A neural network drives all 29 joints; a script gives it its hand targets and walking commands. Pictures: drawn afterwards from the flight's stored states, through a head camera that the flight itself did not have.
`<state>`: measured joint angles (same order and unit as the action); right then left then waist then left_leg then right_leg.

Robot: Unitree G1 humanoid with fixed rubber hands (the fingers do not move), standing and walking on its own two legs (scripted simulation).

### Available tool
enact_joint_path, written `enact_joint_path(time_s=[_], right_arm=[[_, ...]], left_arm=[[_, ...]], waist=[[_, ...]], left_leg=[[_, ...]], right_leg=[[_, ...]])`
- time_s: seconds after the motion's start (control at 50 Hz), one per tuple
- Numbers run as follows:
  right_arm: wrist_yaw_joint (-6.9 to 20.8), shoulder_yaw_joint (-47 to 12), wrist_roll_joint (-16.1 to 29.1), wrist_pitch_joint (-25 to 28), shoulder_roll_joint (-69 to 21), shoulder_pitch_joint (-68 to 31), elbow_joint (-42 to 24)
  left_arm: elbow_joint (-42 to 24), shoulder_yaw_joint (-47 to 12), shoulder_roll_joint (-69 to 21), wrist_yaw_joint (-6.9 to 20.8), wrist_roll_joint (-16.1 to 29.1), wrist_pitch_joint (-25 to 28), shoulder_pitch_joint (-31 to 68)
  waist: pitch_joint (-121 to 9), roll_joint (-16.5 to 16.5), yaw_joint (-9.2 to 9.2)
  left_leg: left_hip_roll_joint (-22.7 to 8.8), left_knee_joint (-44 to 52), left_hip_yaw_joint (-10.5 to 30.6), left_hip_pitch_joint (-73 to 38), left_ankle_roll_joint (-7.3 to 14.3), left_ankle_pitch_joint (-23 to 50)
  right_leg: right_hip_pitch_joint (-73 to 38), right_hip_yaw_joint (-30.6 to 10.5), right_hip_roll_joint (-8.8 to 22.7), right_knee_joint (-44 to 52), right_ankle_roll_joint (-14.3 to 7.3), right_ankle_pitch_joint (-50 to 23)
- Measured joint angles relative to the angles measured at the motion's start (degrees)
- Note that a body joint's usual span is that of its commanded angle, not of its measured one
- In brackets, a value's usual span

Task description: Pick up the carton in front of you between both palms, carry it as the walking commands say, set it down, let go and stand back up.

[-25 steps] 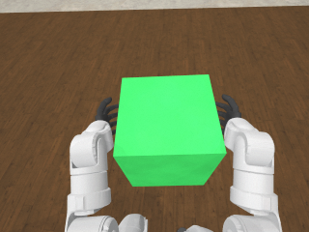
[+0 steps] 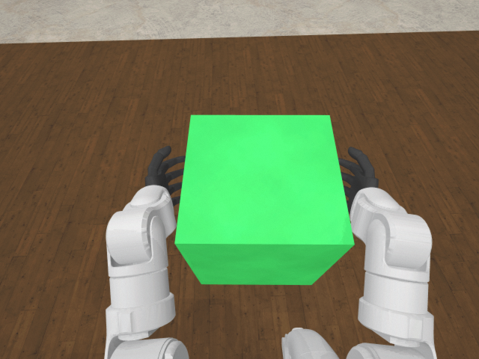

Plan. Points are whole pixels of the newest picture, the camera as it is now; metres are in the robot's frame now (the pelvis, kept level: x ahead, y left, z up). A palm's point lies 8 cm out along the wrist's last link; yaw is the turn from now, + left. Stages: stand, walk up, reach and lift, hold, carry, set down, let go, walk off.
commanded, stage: carry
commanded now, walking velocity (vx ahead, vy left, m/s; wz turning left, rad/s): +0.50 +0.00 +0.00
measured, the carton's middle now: (257, 209) +0.35 -0.02 +0.02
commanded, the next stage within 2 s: none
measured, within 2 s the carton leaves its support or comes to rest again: neither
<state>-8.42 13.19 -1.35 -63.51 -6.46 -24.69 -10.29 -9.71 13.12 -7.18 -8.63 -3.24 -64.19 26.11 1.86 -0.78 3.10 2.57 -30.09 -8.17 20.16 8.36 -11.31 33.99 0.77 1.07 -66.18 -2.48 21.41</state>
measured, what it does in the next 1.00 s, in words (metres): goes down: right foot, then left foot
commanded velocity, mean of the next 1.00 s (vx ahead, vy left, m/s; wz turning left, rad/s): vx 0.50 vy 0.00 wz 0.00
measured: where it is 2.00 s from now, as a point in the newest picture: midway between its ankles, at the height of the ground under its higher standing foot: (239, 139)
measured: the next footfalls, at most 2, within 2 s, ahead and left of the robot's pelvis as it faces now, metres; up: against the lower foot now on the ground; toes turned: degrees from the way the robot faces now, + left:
right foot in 0.28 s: +0.36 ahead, -0.07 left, -0.03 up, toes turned -3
left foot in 0.76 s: +0.68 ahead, +0.06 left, -0.05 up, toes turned +5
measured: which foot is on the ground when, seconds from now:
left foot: down 0.00-0.26, up 0.28-0.74, down 0.76-1.00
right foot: up 0.00-0.26, down 0.28-0.76, up 0.78-1.00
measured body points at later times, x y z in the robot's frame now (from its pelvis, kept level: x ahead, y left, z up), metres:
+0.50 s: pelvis +0.33 -0.04 -0.03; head +0.38 -0.04 +0.42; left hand +0.66 +0.15 +0.04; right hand +0.69 -0.16 +0.04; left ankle +0.33 +0.11 -0.69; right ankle +0.32 -0.07 -0.76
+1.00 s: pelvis +0.66 +0.02 -0.05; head +0.70 +0.02 +0.39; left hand +1.01 +0.16 +0.03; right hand +1.00 -0.15 +0.03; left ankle +0.65 +0.05 -0.79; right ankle +0.67 -0.13 -0.72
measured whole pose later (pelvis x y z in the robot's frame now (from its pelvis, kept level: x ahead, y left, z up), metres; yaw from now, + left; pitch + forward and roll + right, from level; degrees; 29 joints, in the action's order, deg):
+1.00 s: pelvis +0.66 +0.02 -0.05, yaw +0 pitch +5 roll -1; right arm -8.5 12.7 -1.1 -63.2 -5.7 -25.4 -6.0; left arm -5.6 13.2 -6.2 -8.7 -3.1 -63.7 26.5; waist -1.3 -0.4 2.7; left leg 3.0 -29.1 -7.5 18.7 8.0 -11.5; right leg 37.0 0.4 2.5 -61.3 -1.8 19.6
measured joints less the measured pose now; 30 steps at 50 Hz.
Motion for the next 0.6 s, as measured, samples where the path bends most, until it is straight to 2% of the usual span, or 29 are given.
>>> enact_joint_path(time_s=[0.06,0.12,0.22,0.26,0.28,0.32,0.34,0.38,0.42,0.5,0.6], right_arm=[[0.0,-0.1,0.8,1.2,0.4,-1.0,0.0],[0.0,-0.6,1.0,1.7,0.5,-1.9,0.2],[0.0,-1.5,0.6,1.3,0.5,-2.2,1.7],[0.0,-1.3,0.3,0.7,0.9,-1.7,2.6],[0.0,-1.2,0.3,0.4,1.3,-1.7,3.3],[0.2,-1.1,0.4,0.4,2.6,-2.4,5.8],[0.2,-1.1,0.2,0.3,2.7,-2.1,6.6],[0.2,-0.8,-0.6,0.0,1.7,-1.0,7.3],[0.2,-0.2,-1.8,0.0,0.1,-0.1,7.0],[0.2,0.4,-2.8,1.6,-1.4,0.8,4.6],[0.2,-0.2,-2.4,3.1,-1.1,2.0,1.0]], left_arm=[[-1.4,0.0,0.0,0.0,-0.2,1.0,0.0],[-2.5,-0.1,0.4,0.0,-0.1,1.4,-0.2],[-2.2,-0.1,1.2,0.0,0.1,0.5,-0.9],[-0.1,-0.4,1.2,0.1,-0.1,0.3,-0.5],[1.3,-0.5,1.1,0.1,-0.4,0.2,-0.1],[4.5,-0.8,1.0,0.1,-0.9,1.1,0.7],[6.0,-1.0,1.2,0.1,-1.0,1.1,0.9],[7.4,-1.1,1.6,0.1,-0.5,0.9,0.0],[7.6,-1.0,1.8,0.1,0.4,1.2,-1.2],[7.0,-0.9,2.0,0.1,1.9,3.4,-1.6],[5.3,-1.6,2.0,0.1,2.7,5.1,-0.9]], waist=[[0.1,0.0,0.26],[-0.7,0.3,0.33],[-3.4,1.3,0.24],[-4.5,1.6,-0.54],[-5.2,1.8,-1.10],[-5.0,-0.4,-3.04],[-4.7,-0.2,-3.93],[-4.2,0.6,-5.34],[-3.3,1.1,-6.08],[-1.8,1.5,-6.81],[-1.7,1.3,-6.94]], left_leg=[[0.0,2.0,0.6,-3.7,-0.5,-2.1],[0.3,3.7,1.4,-7.9,-1.2,-4.7],[1.2,3.3,2.4,-15.6,-2.6,-11.8],[1.4,-3.3,2.6,-16.9,-3.4,-15.7],[1.5,-10.0,2.4,-15.8,-3.8,-17.1],[0.7,-27.8,5.0,-9.2,-4.9,-19.2],[1.0,-35.6,6.1,-5.3,-4.8,-19.0],[0.4,-43.5,7.1,1.8,-4.6,-16.1],[-1.3,-43.2,7.6,7.8,-4.9,-13.2],[-4.6,-34.0,7.8,16.3,-6.2,-8.9],[-5.7,-19.5,6.7,20.1,-6.4,1.6]], right_leg=[[4.4,0.1,1.2,8.2,0.2,-4.3],[5.7,1.2,1.2,18.5,0.0,-12.4],[0.2,5.7,-1.6,37.1,-1.5,-25.7],[-4.8,7.7,-2.9,42.0,-2.3,-28.5],[-7.1,7.7,-3.0,41.8,-3.7,-26.1],[-6.1,8.1,-4.4,34.6,-5.8,-17.2],[-6.2,8.1,-4.5,32.5,-6.1,-15.0],[-7.9,7.8,-4.6,31.9,-5.9,-13.3],[-10.4,7.6,-4.7,33.2,-6.0,-11.8],[-15.0,7.0,-4.7,35.9,-5.8,-9.3],[-21.2,5.5,-4.7,38.4,-4.7,-5.2]])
